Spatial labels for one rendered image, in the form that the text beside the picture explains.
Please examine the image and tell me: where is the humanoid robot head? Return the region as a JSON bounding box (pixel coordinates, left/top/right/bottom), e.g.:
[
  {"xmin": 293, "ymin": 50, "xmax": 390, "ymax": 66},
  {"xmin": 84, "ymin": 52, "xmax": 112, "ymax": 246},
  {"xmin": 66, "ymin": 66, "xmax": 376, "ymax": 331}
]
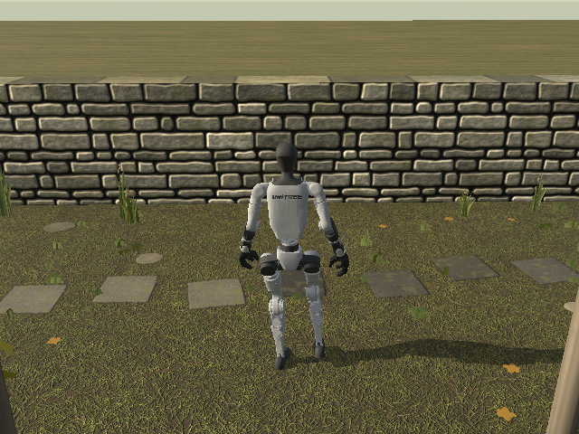
[{"xmin": 272, "ymin": 142, "xmax": 303, "ymax": 185}]

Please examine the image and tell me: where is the left robot upper arm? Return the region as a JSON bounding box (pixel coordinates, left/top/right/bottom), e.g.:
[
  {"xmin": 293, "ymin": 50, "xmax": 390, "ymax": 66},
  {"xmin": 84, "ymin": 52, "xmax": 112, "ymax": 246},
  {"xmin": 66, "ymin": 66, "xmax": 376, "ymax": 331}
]
[{"xmin": 246, "ymin": 183, "xmax": 269, "ymax": 232}]

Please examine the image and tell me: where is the left robot hand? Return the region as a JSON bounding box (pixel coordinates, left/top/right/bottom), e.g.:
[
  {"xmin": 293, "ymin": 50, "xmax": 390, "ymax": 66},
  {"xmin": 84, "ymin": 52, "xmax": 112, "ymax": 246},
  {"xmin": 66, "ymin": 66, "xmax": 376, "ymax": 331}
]
[{"xmin": 238, "ymin": 250, "xmax": 259, "ymax": 269}]

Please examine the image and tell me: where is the robot left forearm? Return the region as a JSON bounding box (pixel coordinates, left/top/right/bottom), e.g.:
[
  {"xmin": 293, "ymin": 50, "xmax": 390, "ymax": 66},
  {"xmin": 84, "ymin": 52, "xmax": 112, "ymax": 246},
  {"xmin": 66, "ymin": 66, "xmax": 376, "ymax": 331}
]
[{"xmin": 240, "ymin": 218, "xmax": 255, "ymax": 253}]

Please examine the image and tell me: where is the robot right forearm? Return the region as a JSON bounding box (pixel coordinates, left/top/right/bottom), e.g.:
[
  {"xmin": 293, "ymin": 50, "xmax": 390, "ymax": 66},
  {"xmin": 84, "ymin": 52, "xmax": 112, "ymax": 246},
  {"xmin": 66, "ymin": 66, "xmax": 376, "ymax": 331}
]
[{"xmin": 325, "ymin": 217, "xmax": 346, "ymax": 257}]

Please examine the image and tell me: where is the right robot hand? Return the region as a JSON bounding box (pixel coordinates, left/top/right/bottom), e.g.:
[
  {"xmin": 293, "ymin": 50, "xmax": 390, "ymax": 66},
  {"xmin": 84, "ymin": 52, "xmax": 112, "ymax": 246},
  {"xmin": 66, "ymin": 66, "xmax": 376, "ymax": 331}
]
[{"xmin": 328, "ymin": 253, "xmax": 349, "ymax": 277}]

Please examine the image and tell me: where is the right robot upper arm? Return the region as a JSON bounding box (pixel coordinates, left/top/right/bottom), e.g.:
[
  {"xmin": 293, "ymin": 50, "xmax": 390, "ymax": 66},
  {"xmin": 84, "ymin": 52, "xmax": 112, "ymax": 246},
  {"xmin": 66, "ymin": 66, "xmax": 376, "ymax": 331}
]
[{"xmin": 306, "ymin": 181, "xmax": 333, "ymax": 231}]

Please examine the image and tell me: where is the robot right foot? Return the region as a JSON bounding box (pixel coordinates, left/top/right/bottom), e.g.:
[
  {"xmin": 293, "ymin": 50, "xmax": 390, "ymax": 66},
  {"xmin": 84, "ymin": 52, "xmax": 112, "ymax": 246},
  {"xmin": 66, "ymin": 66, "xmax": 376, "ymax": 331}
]
[{"xmin": 312, "ymin": 339, "xmax": 326, "ymax": 359}]

